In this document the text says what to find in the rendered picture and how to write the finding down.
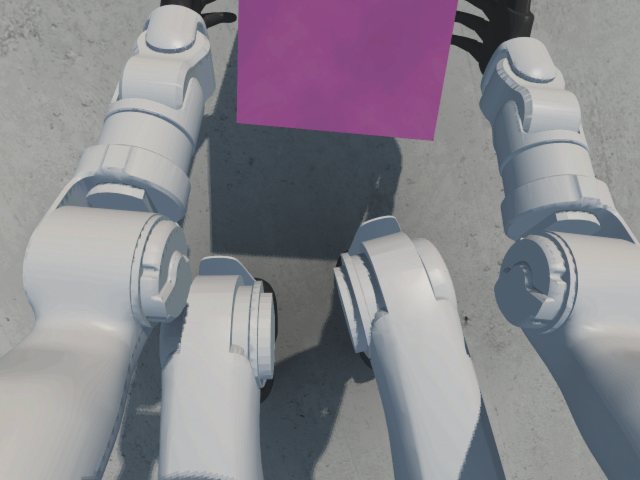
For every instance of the robot left foot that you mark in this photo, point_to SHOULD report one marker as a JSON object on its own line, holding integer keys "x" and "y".
{"x": 265, "y": 391}

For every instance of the right robot hand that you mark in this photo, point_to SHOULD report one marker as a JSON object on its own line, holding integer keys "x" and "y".
{"x": 508, "y": 19}

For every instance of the robot left upper arm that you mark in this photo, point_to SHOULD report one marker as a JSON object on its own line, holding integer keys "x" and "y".
{"x": 98, "y": 281}

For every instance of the robot left forearm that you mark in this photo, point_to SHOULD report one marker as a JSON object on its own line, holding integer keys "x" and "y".
{"x": 150, "y": 132}

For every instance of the carton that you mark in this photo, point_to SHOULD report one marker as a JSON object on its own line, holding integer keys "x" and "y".
{"x": 371, "y": 67}

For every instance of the left robot thigh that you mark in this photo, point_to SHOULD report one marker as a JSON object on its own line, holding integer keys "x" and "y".
{"x": 210, "y": 402}

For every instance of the robot right upper arm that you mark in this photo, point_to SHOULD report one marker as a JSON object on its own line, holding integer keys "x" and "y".
{"x": 577, "y": 299}

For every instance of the robot right forearm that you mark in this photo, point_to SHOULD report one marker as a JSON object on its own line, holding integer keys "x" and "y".
{"x": 542, "y": 153}

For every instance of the left robot hand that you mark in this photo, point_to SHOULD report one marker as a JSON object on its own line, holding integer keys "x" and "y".
{"x": 210, "y": 19}

